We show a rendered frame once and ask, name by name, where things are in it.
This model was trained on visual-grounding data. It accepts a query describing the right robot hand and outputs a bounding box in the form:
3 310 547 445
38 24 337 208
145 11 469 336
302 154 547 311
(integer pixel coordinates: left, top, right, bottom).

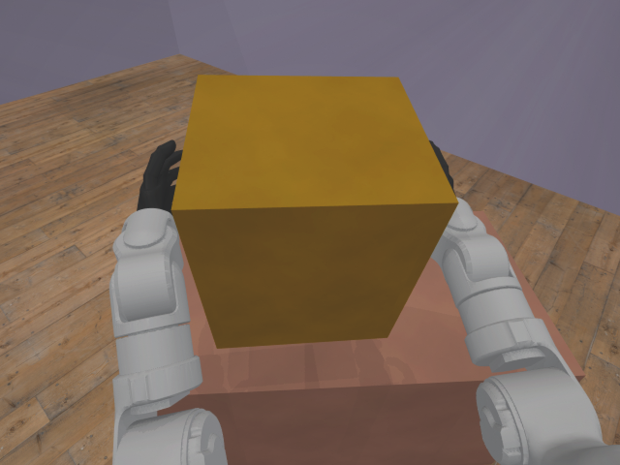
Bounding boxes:
429 140 455 194

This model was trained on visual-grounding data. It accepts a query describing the robot right upper arm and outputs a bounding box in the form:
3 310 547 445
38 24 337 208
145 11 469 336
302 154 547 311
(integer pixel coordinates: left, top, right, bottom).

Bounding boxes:
476 367 620 465

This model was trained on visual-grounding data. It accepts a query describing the robot left forearm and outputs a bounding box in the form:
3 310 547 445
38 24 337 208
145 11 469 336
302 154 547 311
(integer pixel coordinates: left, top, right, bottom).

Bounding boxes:
109 208 202 465

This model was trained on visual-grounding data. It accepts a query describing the robot left upper arm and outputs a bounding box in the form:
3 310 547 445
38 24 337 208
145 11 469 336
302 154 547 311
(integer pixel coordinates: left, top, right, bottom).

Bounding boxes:
114 408 228 465

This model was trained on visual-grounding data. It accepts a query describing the robot right forearm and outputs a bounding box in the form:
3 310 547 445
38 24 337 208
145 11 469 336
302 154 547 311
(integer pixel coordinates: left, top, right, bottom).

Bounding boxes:
431 198 603 439

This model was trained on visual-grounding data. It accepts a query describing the left robot hand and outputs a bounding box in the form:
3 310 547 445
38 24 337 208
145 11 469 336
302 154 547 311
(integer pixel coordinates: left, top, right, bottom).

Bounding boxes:
137 140 183 215

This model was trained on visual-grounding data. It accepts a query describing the pedestal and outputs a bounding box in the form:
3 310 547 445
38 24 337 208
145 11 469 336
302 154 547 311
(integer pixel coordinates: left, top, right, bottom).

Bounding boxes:
157 211 586 465

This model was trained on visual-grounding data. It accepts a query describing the carton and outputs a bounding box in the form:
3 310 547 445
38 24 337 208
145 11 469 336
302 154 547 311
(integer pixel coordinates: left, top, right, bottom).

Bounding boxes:
171 75 459 349

